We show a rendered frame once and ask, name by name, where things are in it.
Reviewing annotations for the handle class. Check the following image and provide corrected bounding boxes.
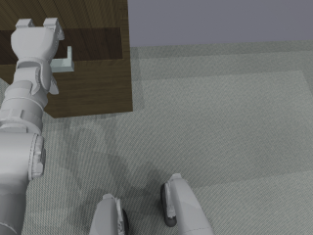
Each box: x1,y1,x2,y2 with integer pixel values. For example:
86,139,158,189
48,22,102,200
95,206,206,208
50,46,74,72

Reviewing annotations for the right robot shin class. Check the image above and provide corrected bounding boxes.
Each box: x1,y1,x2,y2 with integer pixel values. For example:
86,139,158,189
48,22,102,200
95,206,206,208
165,173,189,217

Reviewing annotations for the robot right thigh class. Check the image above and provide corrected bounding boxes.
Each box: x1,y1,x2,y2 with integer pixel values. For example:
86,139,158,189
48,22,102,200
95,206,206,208
164,178,215,235

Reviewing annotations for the left robot hand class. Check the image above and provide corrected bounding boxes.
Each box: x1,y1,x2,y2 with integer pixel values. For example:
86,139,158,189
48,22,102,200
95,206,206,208
11,18,65,95

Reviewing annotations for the left robot upper arm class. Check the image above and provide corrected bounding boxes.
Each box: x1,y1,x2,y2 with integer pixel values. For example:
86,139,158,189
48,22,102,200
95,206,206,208
0,131,46,235

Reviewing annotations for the cabinet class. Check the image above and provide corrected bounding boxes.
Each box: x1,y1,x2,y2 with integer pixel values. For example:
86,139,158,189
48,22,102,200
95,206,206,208
0,0,133,118

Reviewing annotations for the robot left forearm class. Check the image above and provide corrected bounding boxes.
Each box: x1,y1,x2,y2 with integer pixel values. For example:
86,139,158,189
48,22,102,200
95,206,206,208
0,57,52,136

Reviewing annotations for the drawer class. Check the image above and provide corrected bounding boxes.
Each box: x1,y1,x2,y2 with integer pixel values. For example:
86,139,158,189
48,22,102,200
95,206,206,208
0,27,123,65

